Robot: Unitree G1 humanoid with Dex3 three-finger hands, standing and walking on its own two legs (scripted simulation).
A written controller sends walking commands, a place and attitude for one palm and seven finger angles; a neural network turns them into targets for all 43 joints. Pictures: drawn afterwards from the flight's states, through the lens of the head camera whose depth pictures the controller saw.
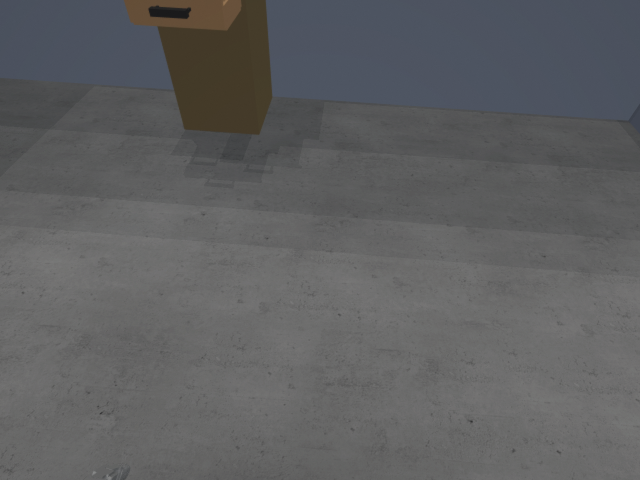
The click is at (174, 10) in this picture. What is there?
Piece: drawer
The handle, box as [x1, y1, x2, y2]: [148, 6, 190, 18]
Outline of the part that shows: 148,8 150,16 186,18 190,10 190,8 188,7 170,8 151,6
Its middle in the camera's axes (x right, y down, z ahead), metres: -0.58 -0.88 +1.49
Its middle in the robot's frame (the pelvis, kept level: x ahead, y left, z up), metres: +1.68 +0.67 -0.04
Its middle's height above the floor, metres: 0.73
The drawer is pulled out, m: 0.28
